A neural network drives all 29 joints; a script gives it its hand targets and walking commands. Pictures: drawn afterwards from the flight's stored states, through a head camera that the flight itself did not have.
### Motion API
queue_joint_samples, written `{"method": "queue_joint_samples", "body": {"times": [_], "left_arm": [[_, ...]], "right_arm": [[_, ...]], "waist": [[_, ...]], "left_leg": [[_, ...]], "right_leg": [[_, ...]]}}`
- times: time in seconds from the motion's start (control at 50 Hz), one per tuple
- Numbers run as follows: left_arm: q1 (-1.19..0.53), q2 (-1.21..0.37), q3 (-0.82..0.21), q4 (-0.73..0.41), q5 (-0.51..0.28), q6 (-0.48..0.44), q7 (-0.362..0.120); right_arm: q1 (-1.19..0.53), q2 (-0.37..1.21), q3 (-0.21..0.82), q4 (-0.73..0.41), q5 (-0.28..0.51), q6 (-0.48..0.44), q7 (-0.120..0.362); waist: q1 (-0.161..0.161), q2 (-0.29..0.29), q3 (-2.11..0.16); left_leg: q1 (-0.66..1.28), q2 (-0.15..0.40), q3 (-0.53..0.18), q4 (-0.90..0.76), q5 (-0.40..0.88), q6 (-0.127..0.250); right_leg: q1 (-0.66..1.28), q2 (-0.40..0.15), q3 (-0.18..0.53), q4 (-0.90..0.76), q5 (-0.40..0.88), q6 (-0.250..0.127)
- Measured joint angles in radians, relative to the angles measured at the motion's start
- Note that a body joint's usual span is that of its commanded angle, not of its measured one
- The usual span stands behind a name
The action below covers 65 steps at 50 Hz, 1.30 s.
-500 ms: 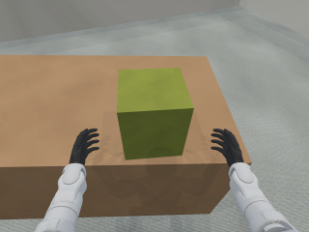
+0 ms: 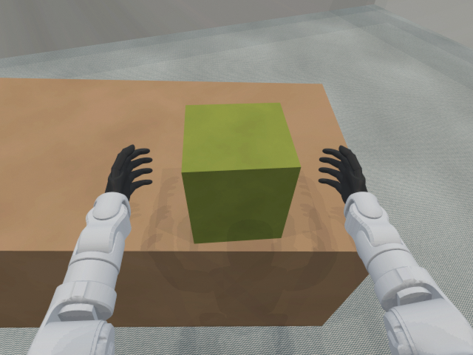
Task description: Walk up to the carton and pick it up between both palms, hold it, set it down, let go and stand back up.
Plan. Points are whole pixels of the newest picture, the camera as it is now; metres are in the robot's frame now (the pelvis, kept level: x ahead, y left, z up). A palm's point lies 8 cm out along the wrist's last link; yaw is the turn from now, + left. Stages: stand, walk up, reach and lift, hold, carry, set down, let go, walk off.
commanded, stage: reach and lift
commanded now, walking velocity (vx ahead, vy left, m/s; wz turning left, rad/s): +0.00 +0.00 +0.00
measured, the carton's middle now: (235, 175) +0.49 +0.03 -0.01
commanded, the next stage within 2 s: none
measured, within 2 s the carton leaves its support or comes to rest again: neither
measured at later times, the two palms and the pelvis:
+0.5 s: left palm (116, 142) +0.41 +0.24 +0.14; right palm (353, 140) +0.44 -0.18 +0.14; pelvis +0.00 +0.00 +0.00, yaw +0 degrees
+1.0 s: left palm (114, 106) +0.45 +0.24 +0.19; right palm (361, 102) +0.47 -0.18 +0.20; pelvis -0.01 +0.00 -0.01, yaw +1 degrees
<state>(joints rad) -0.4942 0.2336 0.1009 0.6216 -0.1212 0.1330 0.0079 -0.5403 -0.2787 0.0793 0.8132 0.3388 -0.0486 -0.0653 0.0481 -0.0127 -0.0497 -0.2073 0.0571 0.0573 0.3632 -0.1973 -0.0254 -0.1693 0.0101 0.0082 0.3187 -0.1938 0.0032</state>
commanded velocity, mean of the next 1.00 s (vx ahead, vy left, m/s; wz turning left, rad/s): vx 0.00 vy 0.00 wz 0.00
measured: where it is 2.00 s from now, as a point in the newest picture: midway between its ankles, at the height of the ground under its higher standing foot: outside the picture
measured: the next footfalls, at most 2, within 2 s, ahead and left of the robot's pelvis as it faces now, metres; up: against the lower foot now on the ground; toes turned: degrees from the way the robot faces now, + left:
none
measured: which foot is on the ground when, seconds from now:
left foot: down 0.00-1.00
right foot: down 0.00-1.00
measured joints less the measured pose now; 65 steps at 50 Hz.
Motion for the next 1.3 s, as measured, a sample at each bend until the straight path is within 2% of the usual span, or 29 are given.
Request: {"method": "queue_joint_samples", "body": {"times": [0.14,0.24,0.46,0.54,0.72,0.96,1.1,1.3], "left_arm": [[-0.085,0.018,0.018,0.016,0.002,0.073,-0.009],[-0.167,0.041,0.008,0.093,-0.018,0.090,-0.003],[-0.343,0.079,-0.043,0.252,-0.062,0.076,0.018],[-0.427,0.096,-0.069,0.346,-0.085,0.069,0.021],[-0.576,0.130,-0.133,0.512,-0.140,0.042,0.019],[-0.749,0.165,-0.216,0.662,-0.203,0.013,0.027],[-0.774,0.156,-0.215,0.748,-0.186,-0.049,0.013],[-0.676,0.117,-0.221,0.833,-0.173,-0.235,0.006]], "right_arm": [[-0.088,-0.032,0.011,0.031,0.024,0.055,-0.011],[-0.163,-0.048,0.024,0.074,0.041,0.093,-0.009],[-0.348,-0.067,0.027,0.222,0.064,0.130,-0.003],[-0.424,-0.080,0.030,0.295,0.070,0.141,0.001],[-0.573,-0.114,0.077,0.414,0.124,0.159,0.019],[-0.722,-0.130,0.071,0.530,0.136,0.183,0.037],[-0.745,-0.122,0.089,0.572,0.130,0.153,0.047],[-0.637,-0.062,0.039,0.592,0.069,0.008,0.054]], "waist": [[0.002,0.011,0.000],[0.004,0.007,-0.005],[0.007,0.008,-0.055],[0.006,0.008,-0.072],[0.003,0.001,-0.094],[-0.021,-0.008,-0.131],[-0.027,-0.009,-0.139],[-0.037,-0.024,-0.154]], "left_leg": [[0.001,0.002,-0.001,-0.006,0.002,0.001],[-0.021,0.002,-0.001,-0.007,0.009,0.002],[-0.104,0.005,-0.008,0.011,0.013,0.000],[-0.133,0.005,-0.014,0.020,0.014,-0.001],[-0.186,0.005,-0.020,0.026,0.022,-0.001],[-0.277,0.003,-0.034,0.036,0.036,-0.004],[-0.295,0.003,-0.035,0.029,0.042,-0.004],[-0.370,0.002,-0.049,0.051,0.042,-0.011]], "right_leg": [[0.006,0.002,-0.001,-0.016,0.008,0.002],[-0.020,0.003,0.000,-0.012,0.011,0.001],[-0.094,0.006,-0.007,-0.006,0.021,0.000],[-0.119,0.006,-0.012,-0.001,0.022,0.001],[-0.172,0.005,-0.017,0.008,0.027,0.000],[-0.258,0.005,-0.030,0.020,0.035,-0.003],[-0.279,0.004,-0.031,0.019,0.037,-0.003],[-0.354,0.004,-0.045,0.053,0.026,-0.010]]}}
